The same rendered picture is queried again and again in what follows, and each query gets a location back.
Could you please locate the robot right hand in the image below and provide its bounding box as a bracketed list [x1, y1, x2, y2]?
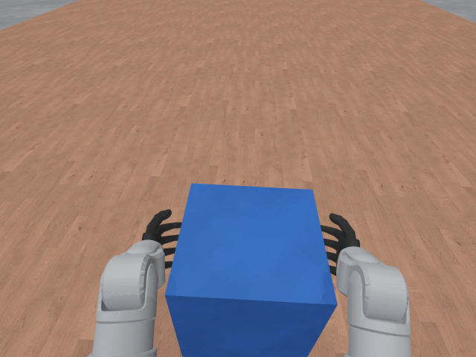
[321, 213, 360, 276]

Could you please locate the robot right forearm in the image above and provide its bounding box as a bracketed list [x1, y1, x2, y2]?
[336, 246, 411, 357]

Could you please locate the carton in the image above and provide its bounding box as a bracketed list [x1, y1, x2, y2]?
[165, 183, 338, 357]

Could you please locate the robot left forearm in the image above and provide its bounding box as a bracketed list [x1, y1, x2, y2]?
[87, 239, 165, 357]

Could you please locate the robot left hand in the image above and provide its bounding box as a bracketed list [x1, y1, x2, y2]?
[141, 209, 182, 269]

